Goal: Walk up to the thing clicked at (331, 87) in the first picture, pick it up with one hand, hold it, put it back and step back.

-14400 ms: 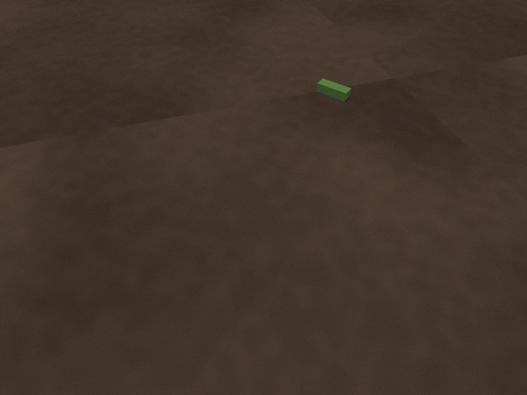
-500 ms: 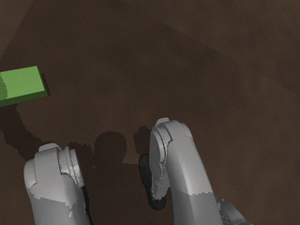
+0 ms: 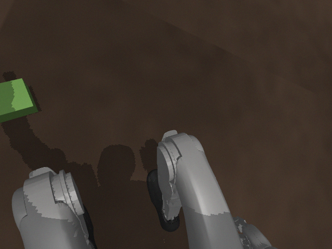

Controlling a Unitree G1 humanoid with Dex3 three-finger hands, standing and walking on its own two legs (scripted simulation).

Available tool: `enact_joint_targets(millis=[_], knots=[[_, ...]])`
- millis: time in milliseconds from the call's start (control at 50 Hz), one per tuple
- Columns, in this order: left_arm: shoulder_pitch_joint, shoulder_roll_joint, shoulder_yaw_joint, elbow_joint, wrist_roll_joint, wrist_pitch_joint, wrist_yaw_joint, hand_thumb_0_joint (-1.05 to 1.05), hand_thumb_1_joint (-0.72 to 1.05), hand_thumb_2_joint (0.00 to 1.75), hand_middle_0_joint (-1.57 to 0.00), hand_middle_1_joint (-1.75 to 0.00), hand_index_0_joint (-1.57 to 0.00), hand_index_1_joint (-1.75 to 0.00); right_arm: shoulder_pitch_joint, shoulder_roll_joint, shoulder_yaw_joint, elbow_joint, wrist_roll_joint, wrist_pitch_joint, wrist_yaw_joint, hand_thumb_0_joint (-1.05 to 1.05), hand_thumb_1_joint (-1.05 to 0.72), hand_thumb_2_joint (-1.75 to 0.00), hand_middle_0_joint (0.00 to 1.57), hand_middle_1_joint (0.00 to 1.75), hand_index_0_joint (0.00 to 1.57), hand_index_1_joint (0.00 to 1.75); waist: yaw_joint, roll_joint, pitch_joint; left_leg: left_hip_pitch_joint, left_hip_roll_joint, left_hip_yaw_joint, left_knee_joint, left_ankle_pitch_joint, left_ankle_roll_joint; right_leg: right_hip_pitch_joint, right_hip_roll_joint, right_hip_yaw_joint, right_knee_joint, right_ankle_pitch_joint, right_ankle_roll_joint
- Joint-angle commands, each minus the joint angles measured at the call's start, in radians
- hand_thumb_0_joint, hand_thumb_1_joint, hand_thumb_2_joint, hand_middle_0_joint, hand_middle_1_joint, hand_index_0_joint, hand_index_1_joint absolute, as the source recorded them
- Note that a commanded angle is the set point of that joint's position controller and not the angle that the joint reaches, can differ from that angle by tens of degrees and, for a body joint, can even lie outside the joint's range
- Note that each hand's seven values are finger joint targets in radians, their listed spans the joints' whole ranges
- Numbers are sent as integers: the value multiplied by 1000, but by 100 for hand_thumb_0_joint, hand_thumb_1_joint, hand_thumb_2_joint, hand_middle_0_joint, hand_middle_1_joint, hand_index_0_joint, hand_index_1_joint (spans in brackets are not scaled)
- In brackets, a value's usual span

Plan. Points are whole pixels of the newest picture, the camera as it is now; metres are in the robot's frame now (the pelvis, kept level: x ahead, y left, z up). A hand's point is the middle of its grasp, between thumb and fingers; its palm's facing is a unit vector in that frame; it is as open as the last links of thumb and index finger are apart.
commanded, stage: approach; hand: left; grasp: from above
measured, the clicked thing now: out of the picture +0.49 +0.33 -0.29
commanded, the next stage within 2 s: close in in 0.26 s
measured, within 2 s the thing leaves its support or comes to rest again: neither
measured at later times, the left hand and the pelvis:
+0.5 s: hand out of the picture +0.47 +0.34 -0.17, palm faces -0.43 -0.11 -0.90, open 14.1 cm; pelvis +0.00 +0.00 +0.00, yaw +0 degrees
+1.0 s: hand out of the picture +0.48 +0.32 -0.23, palm faces -0.45 -0.14 -0.88, open 14.3 cm; pelvis +0.00 +0.00 -0.01, yaw -2 degrees
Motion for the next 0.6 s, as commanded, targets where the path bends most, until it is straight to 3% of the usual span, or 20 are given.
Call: enact_joint_targets(millis=[0,60,80,100,120,140,160,200,220,240,260,280,340,400,460,520,540,580], knots=[[-217,277,44,-92,-34,78,20,0,-56,102,-6,-102,-6,-102,223,-289,-72,-17,18,3,-8,0,-89,-89,20,30,20,30,32,433,-668,571,-17,108,-269,256,12,335,33,-96,-193,279,-86],[-155,275,41,-92,-73,93,-20,0,-57,101,-6,-103,-6,-102,209,-284,-66,-27,30,10,-5,0,-89,-89,20,30,20,30,35,382,-662,509,-17,115,-257,245,23,393,37,-87,-202,279,-80],[-143,327,80,-146,-88,86,-29,0,-57,102,-6,-102,-6,-102,189,-289,-67,-52,31,12,-5,0,-89,-89,20,30,20,30,52,346,-697,489,-16,113,-256,242,27,437,40,-86,-206,276,-76],[-109,340,92,-130,-95,83,-42,0,-58,104,-6,-102,-6,-103,187,-292,-68,-52,34,15,-6,0,-89,-89,20,30,20,30,57,325,-684,466,-18,116,-252,226,30,444,38,-82,-207,262,-76],[-105,277,43,-121,-101,75,-66,0,-59,103,-6,-101,-5,-102,201,-277,-66,-31,34,17,-4,0,-89,-89,20,30,20,30,42,325,-655,452,-16,122,-243,211,32,440,40,-75,-216,253,-73],[-121,339,97,-185,-108,56,-71,0,-59,103,-6,-102,-5,-103,189,-291,-76,-50,30,18,-8,0,-89,-89,20,30,20,30,36,307,-658,435,-13,117,-239,189,34,450,43,-76,-223,235,-72],[-161,324,78,-228,-116,38,-84,0,-59,103,-6,-101,-6,-102,192,-298,-72,-60,32,17,-10,0,-89,-89,20,30,20,30,31,312,-646,433,-17,118,-229,183,29,437,37,-77,-230,216,-79],[-187,341,85,-279,-110,-2,-96,0,-59,103,-6,-101,-5,-102,195,-296,-79,-53,24,18,-16,0,-89,-89,20,30,20,30,27,333,-650,447,-14,114,-218,155,22,421,41,-76,-237,178,-83],[-194,386,124,-303,-106,-25,-88,0,-59,104,-6,-101,-5,-102,214,-304,-82,-40,17,23,-20,0,-89,-89,20,30,20,30,20,337,-674,461,-14,109,-218,158,19,441,40,-84,-239,180,-82],[-201,309,68,-307,-104,-42,-96,0,-58,103,-6,-101,-5,-102,222,-284,-81,-38,20,21,-20,0,-89,-89,20,30,20,30,18,345,-663,478,-14,107,-217,156,15,413,41,-84,-235,177,-83],[-218,324,84,-329,-100,-61,-92,0,-58,103,-6,-101,-5,-102,216,-290,-89,-34,13,20,-21,0,-89,-89,20,30,20,30,10,360,-658,483,-13,104,-216,138,14,396,40,-87,-239,160,-84],[-209,273,43,-307,-100,-72,-90,0,-58,104,-7,-101,-5,-102,232,-284,-88,-16,12,22,-21,0,-89,-89,20,30,20,30,8,370,-647,494,-12,100,-222,121,9,371,43,-91,-241,140,-88],[-264,250,17,-334,-82,-91,-66,0,-56,108,-7,-103,-6,-104,244,-284,-97,3,12,18,-23,0,-89,-89,20,30,20,30,0,426,-671,578,-8,88,-243,133,0,325,40,-111,-225,164,-86],[-246,191,-17,-230,-61,-76,-40,0,-57,108,-7,-101,-6,-102,238,-284,-97,15,8,18,-18,0,-89,-89,20,30,20,30,-8,431,-643,603,-7,76,-257,171,-5,274,40,-126,-201,198,-89],[-220,204,-16,-135,-47,-59,-16,0,-57,105,-6,-99,-5,-99,228,-293,-85,16,6,16,-18,0,-89,-89,20,30,20,30,-7,403,-579,575,-10,73,-252,198,-2,256,35,-130,-188,223,-88],[-247,253,9,-138,-25,-48,5,0,-57,104,-6,-98,-5,-99,220,-301,-75,4,3,16,-16,0,-89,-89,20,30,20,30,6,459,-615,616,-10,70,-264,247,-8,275,32,-131,-170,259,-87],[-243,239,4,-111,-26,-42,10,0,-57,103,-6,-98,-5,-99,222,-296,-71,1,0,12,-11,0,-89,-89,20,30,20,30,-4,455,-596,613,-10,71,-260,241,-7,270,32,-130,-169,256,-88],[-264,280,28,-125,-19,-39,24,0,-56,103,-6,-97,-4,-99,213,-301,-64,-9,-4,8,-8,0,-89,-89,20,30,20,30,-9,438,-614,599,-10,78,-246,233,-1,295,36,-127,-176,255,-86]])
